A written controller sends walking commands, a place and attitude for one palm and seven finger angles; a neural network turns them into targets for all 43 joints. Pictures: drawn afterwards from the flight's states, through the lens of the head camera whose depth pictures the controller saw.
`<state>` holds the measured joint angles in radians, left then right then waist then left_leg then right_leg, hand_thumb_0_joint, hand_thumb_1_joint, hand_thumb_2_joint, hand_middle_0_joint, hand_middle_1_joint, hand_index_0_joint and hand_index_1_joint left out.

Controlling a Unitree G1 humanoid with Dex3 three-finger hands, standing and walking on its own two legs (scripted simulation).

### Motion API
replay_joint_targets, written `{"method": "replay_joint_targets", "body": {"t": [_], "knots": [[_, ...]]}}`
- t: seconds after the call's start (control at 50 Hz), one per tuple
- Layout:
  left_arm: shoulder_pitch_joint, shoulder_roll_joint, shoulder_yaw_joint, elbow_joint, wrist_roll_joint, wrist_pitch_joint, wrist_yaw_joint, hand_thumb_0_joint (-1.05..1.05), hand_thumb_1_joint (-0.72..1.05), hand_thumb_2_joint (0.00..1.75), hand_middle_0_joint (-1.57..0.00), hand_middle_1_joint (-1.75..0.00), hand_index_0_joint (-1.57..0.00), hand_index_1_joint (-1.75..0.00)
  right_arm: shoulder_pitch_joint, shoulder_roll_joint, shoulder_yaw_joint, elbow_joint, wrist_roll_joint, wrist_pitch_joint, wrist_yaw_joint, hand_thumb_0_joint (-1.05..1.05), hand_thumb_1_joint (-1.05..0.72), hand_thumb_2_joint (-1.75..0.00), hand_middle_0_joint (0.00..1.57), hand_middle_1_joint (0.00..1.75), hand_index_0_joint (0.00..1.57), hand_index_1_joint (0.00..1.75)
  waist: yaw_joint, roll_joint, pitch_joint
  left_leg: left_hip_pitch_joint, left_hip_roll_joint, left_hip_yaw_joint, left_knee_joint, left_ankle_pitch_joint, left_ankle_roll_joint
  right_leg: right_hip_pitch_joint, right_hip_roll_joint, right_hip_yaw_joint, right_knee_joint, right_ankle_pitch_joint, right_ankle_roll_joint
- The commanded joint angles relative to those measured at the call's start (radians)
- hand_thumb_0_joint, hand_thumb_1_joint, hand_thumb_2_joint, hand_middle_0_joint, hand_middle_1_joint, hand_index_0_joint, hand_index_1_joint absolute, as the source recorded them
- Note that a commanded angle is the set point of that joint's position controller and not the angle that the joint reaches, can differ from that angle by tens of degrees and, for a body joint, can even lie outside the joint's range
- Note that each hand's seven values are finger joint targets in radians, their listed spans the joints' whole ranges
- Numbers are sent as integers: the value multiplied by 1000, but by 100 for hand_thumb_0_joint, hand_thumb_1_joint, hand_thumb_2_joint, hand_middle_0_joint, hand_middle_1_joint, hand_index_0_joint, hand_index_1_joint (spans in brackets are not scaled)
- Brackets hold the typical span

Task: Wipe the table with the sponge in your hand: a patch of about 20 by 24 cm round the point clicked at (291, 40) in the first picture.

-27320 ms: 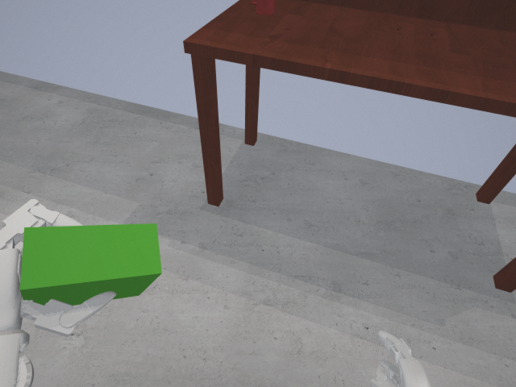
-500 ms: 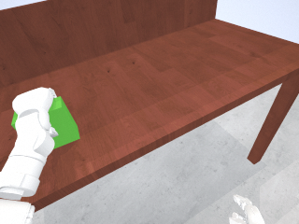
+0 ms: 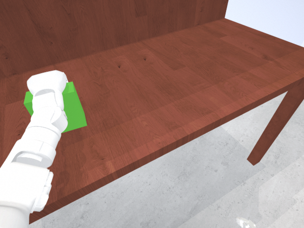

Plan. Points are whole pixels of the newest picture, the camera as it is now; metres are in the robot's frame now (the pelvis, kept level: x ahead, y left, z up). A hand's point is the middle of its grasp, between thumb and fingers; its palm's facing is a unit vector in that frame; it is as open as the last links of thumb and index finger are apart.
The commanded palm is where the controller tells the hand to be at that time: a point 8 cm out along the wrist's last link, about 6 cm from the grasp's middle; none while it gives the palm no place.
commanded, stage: wipe forward along the third lane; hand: left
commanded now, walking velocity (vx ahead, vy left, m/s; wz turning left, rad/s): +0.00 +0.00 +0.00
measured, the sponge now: (61, 115) +0.40 +0.30 +0.10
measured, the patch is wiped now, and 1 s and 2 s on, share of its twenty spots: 0.95 0.95 0.95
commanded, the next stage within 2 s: wipe back along the third lane in 0.08 s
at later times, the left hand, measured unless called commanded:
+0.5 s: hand (56, 98) +0.42 +0.30 +0.15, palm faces +0.11 +0.00 -0.99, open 10.2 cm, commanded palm +0.37 +0.27 +0.18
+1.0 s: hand (56, 109) +0.37 +0.27 +0.16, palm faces +0.17 -0.07 -0.98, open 10.2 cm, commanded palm +0.32 +0.25 +0.19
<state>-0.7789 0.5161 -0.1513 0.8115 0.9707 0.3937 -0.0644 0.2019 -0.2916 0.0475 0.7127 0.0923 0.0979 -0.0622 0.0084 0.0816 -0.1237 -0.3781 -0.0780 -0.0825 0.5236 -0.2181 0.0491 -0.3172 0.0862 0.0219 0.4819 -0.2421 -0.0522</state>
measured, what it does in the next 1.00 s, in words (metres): stands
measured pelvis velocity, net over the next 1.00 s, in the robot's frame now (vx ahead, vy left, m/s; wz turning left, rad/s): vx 0.03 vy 0.02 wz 0.00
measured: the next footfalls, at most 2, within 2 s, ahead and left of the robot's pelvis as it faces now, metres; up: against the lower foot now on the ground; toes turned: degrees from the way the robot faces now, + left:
none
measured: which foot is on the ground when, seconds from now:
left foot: down 0.00-1.00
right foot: down 0.00-1.00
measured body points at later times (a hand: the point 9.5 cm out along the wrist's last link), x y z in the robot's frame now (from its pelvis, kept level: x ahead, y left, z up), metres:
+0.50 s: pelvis +0.03 +0.03 +0.00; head +0.01 +0.00 +0.45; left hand +0.41 +0.29 +0.21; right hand +0.20 -0.20 -0.11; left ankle +0.03 +0.09 -0.74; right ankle +0.00 -0.09 -0.74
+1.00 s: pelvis +0.03 +0.02 +0.00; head +0.00 -0.01 +0.45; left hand +0.35 +0.27 +0.21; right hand +0.29 -0.17 -0.06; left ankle +0.03 +0.09 -0.74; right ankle +0.00 -0.09 -0.74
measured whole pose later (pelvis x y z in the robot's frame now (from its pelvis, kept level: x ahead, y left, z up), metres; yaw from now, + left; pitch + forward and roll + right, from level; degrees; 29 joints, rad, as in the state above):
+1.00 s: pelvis +0.03 +0.02 +0.00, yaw +0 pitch +1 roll -1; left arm -0.40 0.43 -0.26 0.13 0.94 0.73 -0.04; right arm -0.01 -0.26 0.09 0.62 0.10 0.17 0.01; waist 0.09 0.10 -0.13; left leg -0.26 -0.10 -0.07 0.52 -0.28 0.08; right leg -0.20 0.06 0.04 0.47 -0.30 -0.03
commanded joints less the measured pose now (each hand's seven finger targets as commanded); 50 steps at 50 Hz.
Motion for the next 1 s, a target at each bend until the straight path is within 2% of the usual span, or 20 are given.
{"method": "replay_joint_targets", "body": {"t": [0.0,0.12,0.16,0.18,0.24,0.26,0.3,0.34,0.36,0.38,0.46,0.52,0.66,0.72,0.76,0.78,0.86,0.92,0.96,0.98], "knots": [[-303,157,17,-12,28,5,44,0,10,130,-120,-160,-120,-160,-115,-119,-47,-131,-2,-51,1,0,-90,-90,20,30,20,30,-4,-112,-112,74,42,-7,-96,10,9,7,-46,-16,-98,20,-3],[-387,125,-7,22,32,16,68,0,10,130,-120,-160,-120,-160,-98,-119,-50,-112,-4,-55,8,0,-90,-90,20,30,20,30,-17,-110,-118,105,49,-26,-108,18,1,-26,-40,-33,-89,25,-9],[-382,141,18,23,25,16,71,0,10,130,-120,-160,-120,-160,-108,-117,-50,-115,-7,-59,10,0,-90,-90,20,30,20,30,-2,-106,-131,110,51,-34,-116,26,1,-19,-41,-29,-94,32,-13],[-374,102,-18,26,27,20,73,0,10,130,-120,-160,-120,-160,-98,-115,-52,-114,-7,-59,13,0,-90,-90,20,30,20,30,-10,-92,-141,126,51,-33,-110,47,-1,-16,-40,-34,-85,40,-13],[-305,9,-57,-49,15,28,77,0,10,130,-120,-160,-120,-160,-108,-104,-60,-129,-10,-61,30,0,-90,-90,20,30,20,30,1,-91,-202,186,59,-41,-89,130,-7,-7,-38,-41,-73,94,-16],[-245,19,-25,-76,2,28,79,0,10,130,-120,-160,-120,-160,-126,-101,-61,-140,-11,-63,35,0,-90,-90,20,30,20,30,21,-93,-221,192,61,-47,-86,169,-7,14,-40,-37,-74,122,-20],[-190,6,-27,-131,-18,46,85,0,10,130,-120,-160,-120,-160,-133,-104,-61,-145,-11,-53,45,0,-90,-90,20,30,20,30,21,-112,-222,199,60,-37,-74,210,-6,44,-41,-39,-73,163,-16],[-142,-41,-47,-188,-51,75,90,0,10,130,-120,-160,-120,-160,-169,-96,-58,-158,-4,-46,54,0,-90,-90,20,30,20,30,22,-137,-189,193,61,-34,-81,207,-6,50,-42,-46,-78,171,-11],[-113,-17,-14,-215,-69,89,93,0,10,130,-120,-160,-120,-160,-192,-98,-56,-163,-2,-47,55,0,-90,-90,20,30,20,30,34,-151,-179,182,63,-39,-87,207,-3,62,-42,-43,-82,181,-12],[-112,-44,-44,-221,-78,110,93,0,10,130,-120,-160,-120,-160,-198,-99,-54,-157,-1,-43,56,0,-90,-90,20,30,20,30,22,-151,-158,183,60,-29,-83,208,-2,64,-43,-47,-80,190,-9],[-19,-48,-36,-353,-100,194,82,0,10,130,-120,-160,-120,-160,-272,-94,-47,-180,6,-26,68,0,-90,-90,20,30,20,30,46,-115,-167,203,64,-30,-79,292,-13,101,-45,-49,-65,261,-16],[11,-117,-100,-428,-106,254,62,0,10,130,-120,-160,-120,-160,-298,-86,-42,-193,8,-12,80,0,-90,-90,20,30,20,30,34,-113,-156,221,63,-28,-67,319,-15,101,-43,-60,-55,284,-15],[123,-39,-44,-567,-103,335,10,0,10,130,-120,-160,-120,-160,-374,-84,-25,-227,7,12,73,0,-90,-90,20,30,20,30,55,-173,-168,210,64,-8,-53,343,-13,165,-46,-44,-34,370,-13],[114,-74,-90,-598,-94,346,-7,0,10,130,-120,-160,-120,-160,-383,-74,-14,-233,10,17,71,0,-90,-90,20,30,20,30,46,-148,-152,215,64,-6,-52,346,-18,150,-46,-50,-26,359,-14],[186,-25,-41,-637,-92,346,-11,0,10,130,-120,-160,-120,-160,-400,-76,-12,-243,7,16,71,0,-90,-90,20,30,20,30,65,-142,-162,218,65,-5,-47,356,-17,167,-44,-35,-26,378,-18],[188,-64,-78,-663,-93,346,-16,0,10,130,-120,-160,-120,-160,-404,-68,-7,-250,8,14,71,0,-90,-90,20,30,20,30,59,-132,-169,220,62,1,-44,367,-16,176,-48,-38,-20,392,-15],[230,-17,-36,-714,-90,349,-18,0,10,130,-120,-160,-120,-160,-416,-69,-3,-256,5,19,71,0,-90,-90,20,30,20,30,70,-105,-148,212,67,-5,-49,342,-18,163,-40,-29,-24,360,-22],[223,-69,-83,-746,-89,352,-20,0,10,130,-120,-160,-120,-160,-420,-64,-1,-259,8,22,69,0,-90,-90,20,30,20,30,56,-123,-132,205,66,0,-49,311,-17,150,-41,-34,-26,336,-19],[252,-16,-35,-777,-92,354,-16,0,10,130,-120,-160,-120,-160,-433,-69,0,-263,5,22,66,0,-90,-90,20,30,20,30,71,-103,-132,202,67,-4,-57,292,-17,159,-38,-20,-30,318,-25],[245,-44,-61,-789,-89,356,-13,0,10,130,-120,-160,-120,-160,-432,-64,0,-266,6,21,65,0,-90,-90,20,30,20,30,67,-100,-144,204,65,0,-56,283,-16,161,-41,-26,-27,305,-23]]}}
